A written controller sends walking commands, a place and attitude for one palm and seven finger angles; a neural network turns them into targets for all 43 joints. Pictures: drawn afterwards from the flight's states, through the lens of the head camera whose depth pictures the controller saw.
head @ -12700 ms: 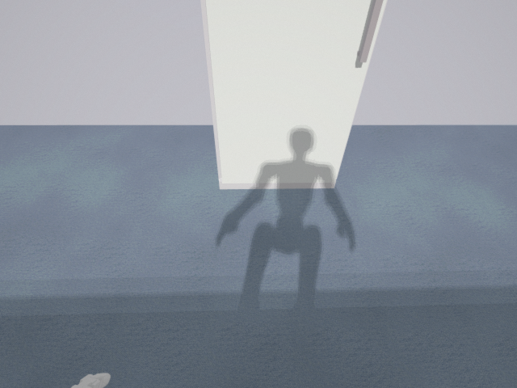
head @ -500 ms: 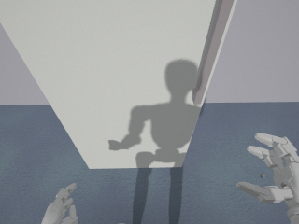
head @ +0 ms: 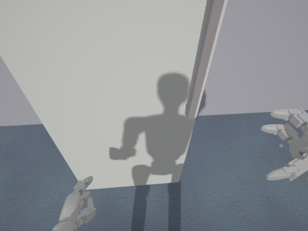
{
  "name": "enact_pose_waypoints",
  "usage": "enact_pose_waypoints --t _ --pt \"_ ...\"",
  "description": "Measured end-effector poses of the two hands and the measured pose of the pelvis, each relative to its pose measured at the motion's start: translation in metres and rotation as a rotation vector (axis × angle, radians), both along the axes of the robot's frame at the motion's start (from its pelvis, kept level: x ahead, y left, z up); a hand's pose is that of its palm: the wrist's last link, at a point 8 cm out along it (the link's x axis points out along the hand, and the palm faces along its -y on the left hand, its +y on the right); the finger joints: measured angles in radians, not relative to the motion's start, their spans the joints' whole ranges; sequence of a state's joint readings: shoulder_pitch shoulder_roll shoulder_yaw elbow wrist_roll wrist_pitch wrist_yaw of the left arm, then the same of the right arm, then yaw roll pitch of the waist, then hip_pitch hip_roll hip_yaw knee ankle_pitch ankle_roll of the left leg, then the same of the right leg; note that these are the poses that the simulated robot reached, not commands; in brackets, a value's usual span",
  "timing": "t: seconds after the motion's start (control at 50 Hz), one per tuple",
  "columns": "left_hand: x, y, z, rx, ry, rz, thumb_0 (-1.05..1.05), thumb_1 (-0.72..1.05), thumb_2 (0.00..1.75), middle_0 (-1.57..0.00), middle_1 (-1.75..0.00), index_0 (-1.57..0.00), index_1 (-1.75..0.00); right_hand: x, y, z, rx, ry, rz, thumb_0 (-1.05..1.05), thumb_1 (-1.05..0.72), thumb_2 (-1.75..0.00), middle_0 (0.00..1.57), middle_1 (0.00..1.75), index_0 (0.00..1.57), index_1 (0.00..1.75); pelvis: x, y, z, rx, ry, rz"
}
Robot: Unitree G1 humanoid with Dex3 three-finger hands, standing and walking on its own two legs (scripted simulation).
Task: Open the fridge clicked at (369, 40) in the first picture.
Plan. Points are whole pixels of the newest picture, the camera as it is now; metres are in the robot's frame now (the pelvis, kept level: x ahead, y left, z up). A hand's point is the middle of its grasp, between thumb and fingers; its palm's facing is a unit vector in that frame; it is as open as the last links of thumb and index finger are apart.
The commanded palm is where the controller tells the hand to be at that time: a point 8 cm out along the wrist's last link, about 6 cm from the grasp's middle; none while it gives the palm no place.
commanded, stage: raise the hand to about handle height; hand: right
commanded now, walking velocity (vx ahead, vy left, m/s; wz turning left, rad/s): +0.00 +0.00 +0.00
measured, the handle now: (202, 47) +0.51 -0.13 +0.25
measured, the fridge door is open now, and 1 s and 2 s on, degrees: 0 0 0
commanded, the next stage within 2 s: move the hooked fingers beside the handle in 0.60 s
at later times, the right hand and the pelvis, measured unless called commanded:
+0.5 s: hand (280, 140) +0.26 -0.26 +0.17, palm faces +0.07 +1.00 -0.07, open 14.0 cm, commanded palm +0.23 -0.31 +0.17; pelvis -0.01 +0.01 +0.00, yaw +1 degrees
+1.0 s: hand (265, 128) +0.30 -0.25 +0.16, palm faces +0.02 +1.00 -0.04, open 14.0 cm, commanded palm +0.27 -0.29 +0.17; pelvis -0.02 +0.01 +0.00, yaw +1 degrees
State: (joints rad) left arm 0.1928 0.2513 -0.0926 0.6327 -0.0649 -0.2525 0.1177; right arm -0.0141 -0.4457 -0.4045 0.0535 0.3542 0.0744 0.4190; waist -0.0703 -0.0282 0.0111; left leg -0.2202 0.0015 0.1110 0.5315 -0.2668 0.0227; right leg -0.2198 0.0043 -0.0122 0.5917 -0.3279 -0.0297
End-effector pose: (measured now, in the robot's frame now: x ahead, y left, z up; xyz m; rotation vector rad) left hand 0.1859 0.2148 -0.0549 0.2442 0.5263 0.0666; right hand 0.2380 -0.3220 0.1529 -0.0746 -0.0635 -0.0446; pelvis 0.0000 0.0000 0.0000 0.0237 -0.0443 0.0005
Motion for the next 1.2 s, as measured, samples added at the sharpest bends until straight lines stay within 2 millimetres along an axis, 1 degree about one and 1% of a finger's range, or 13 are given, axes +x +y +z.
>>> enact_pose_waypoints --t 0.08,0.14,0.18,0.26,0.32,0.38,0.54,0.66,0.76,0.86,0.98,1.1,1.2 --pt "-0.01 0.005 -0.002 -0.001 0.027 0.015 0.01 0.91 0.9 -0.2 -0.3 -0.21 -0.3 0.008 -0.007 0.019 -0.013 -0.027 -0.01 -0.01 0.5 -0.3 0.31 1.2 0.3 1.2 -0.003 0.001 0.002 -0.001 -0.009 0.003" --pt "-0.017 0.011 -0.004 -0.006 0.043 0.035 0.01 0.91 0.9 -0.2 -0.3 -0.21 -0.3 0.013 -0.009 0.025 -0.016 0.011 -0.004 -0.01 0.5 -0.3 0.3 1.2 0.3 1.2 -0.005 0.001 0.003 -0.003 -0.012 0.006" --pt "-0.022 0.015 -0.005 -0.011 0.05 0.052 0.01 0.91 0.9 -0.2 -0.3 -0.21 -0.3 0.016 -0.008 0.024 -0.01 0.043 0.005 -0.01 0.5 -0.3 0.3 1.2 0.3 1.2 -0.006 0.001 0.004 -0.005 -0.011 0.008" --pt "-0.03 0.024 -0.006 -0.011 0.056 0.078 0.01 0.91 0.9 -0.2 -0.3 -0.21 -0.3 0.015 -0.002 0.013 0.013 0.091 0.028 -0.01 0.5 -0.3 0.3 1.2 0.3 1.2 -0.009 0.002 0.004 -0.009 -0.009 0.016" --pt "-0.034 0.029 -0.004 -0.002 0.056 0.088 0.01 0.91 0.9 -0.2 -0.3 -0.2 -0.3 0.012 0.005 0.007 0.026 0.081 0.028 -0.01 0.5 -0.3 0.3 1.2 0.3 1.2 -0.011 0.003 0.004 -0.011 -0.014 0.02" --pt "-0.037 0.032 -0.002 0.009 0.052 0.09 0.01 0.91 0.9 -0.2 -0.3 -0.2 -0.3 0.008 0.009 0.007 0.027 0.045 0.01 -0.01 0.5 -0.3 0.3 1.2 0.3 1.2 -0.012 0.006 0.004 -0.011 -0.022 0.021" --pt "-0.033 0.032 0.002 0.002 0.017 0.085 0.01 0.91 0.9 -0.2 -0.3 -0.2 -0.3 -0.001 0.008 0.019 0.005 0.008 -0.02 -0.02 0.5 -0.3 0.31 1.2 0.3 1.2 -0.016 0.01 0.004 -0.01 -0.039 0.02" --pt "-0.029 0.03 0.002 -0.014 0.002 0.078 0.01 0.91 0.9 -0.2 -0.3 -0.2 -0.3 -0.003 0.01 0.016 0.011 0.048 -0.004 -0.02 0.5 -0.3 0.3 1.2 0.3 1.2 -0.019 0.01 0.003 -0.01 -0.04 0.018" --pt "-0.03 0.029 0.002 -0.011 0.004 0.072 0.01 0.91 0.9 -0.2 -0.3 -0.2 -0.3 -0.003 0.009 0.013 0.024 0.04 -0.01 -0.02 0.5 -0.3 0.31 1.2 0.3 1.2 -0.021 0.011 0.002 -0.01 -0.038 0.017" --pt "-0.033 0.029 -0.001 0.002 0.024 0.072 0.01 0.91 0.9 -0.2 -0.3 -0.2 -0.3 0.008 0.011 0.011 0.035 0.028 -0.016 -0.02 0.5 -0.3 0.31 1.2 0.3 1.2 -0.023 0.011 0.002 -0.008 -0.035 0.01" --pt "-0.04 0.031 -0.005 0.009 0.051 0.095 0.01 0.91 0.9 -0.2 -0.3 -0.21 -0.3 0.035 0.02 0.011 0.031 0.043 0.018 -0.02 0.5 -0.3 0.3 1.2 0.3 1.2 -0.022 0.008 0.002 -0.009 -0.021 0.011" --pt "-0.048 0.033 -0.008 0.003 0.074 0.128 0.01 0.91 0.9 -0.2 -0.3 -0.21 -0.3 0.058 0.029 0.014 0.04 0.041 0.052 -0.02 0.5 -0.3 0.3 1.2 0.3 1.2 -0.015 0.005 0.003 -0.013 -0.003 0.023" --pt "-0.05 0.035 -0.01 -0.001 0.094 0.148 0.01 0.91 0.9 -0.2 -0.3 -0.2 -0.3 0.068 0.031 0.011 0.055 0.055 0.044 -0.02 0.5 -0.3 0.3 1.2 0.3 1.2 -0.008 0.003 0.004 -0.014 0.007 0.031"
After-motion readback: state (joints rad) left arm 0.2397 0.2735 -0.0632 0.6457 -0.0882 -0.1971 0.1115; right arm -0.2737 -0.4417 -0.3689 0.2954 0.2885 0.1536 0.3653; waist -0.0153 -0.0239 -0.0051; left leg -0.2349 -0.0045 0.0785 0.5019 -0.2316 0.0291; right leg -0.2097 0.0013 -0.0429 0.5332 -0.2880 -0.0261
